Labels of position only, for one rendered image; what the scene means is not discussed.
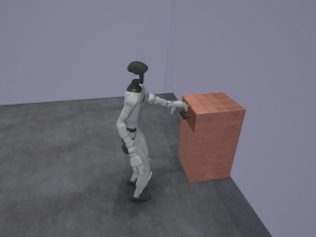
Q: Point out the left robot foot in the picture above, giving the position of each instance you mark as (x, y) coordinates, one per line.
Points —
(130, 182)

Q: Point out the robot left upper arm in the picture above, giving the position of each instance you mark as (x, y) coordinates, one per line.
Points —
(150, 98)

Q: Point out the right robot hand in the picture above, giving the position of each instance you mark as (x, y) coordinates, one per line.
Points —
(137, 161)

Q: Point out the cabinet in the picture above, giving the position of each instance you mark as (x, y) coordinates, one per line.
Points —
(208, 153)

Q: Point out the robot right upper arm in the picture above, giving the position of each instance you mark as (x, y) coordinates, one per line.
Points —
(130, 103)

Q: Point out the handle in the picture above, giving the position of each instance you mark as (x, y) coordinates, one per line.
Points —
(183, 115)

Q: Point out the left robot thigh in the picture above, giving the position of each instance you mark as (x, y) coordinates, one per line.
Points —
(141, 139)

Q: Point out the robot right forearm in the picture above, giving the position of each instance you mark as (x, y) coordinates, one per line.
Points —
(129, 143)

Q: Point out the left robot hand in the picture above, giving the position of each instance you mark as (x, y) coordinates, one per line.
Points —
(179, 104)

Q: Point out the robot left forearm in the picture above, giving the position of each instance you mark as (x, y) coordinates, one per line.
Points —
(164, 103)

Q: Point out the drawer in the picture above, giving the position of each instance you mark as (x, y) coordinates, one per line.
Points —
(192, 117)

